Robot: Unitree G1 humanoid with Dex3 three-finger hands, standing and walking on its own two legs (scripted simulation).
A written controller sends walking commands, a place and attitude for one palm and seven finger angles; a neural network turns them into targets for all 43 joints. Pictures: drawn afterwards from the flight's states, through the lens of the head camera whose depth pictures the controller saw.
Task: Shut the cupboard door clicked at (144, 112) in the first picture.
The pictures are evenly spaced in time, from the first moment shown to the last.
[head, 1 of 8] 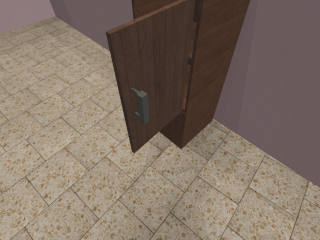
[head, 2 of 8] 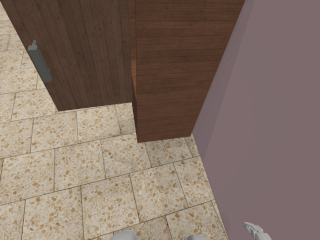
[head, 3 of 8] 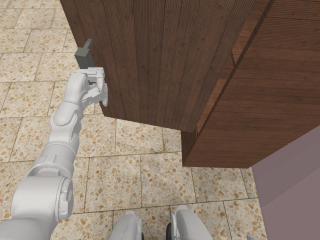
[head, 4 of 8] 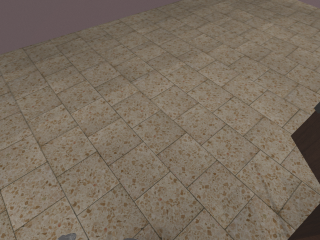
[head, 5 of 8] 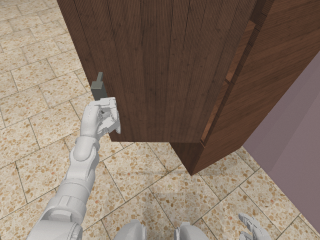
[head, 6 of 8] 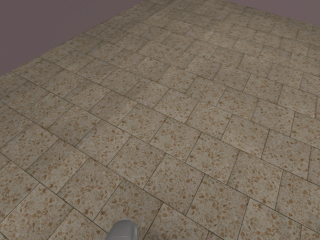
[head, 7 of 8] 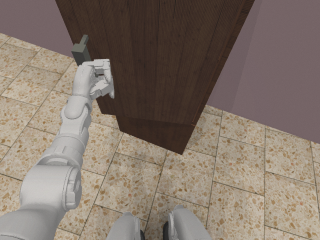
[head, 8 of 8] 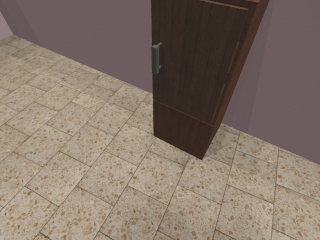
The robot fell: no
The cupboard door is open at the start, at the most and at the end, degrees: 93 93 0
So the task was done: yes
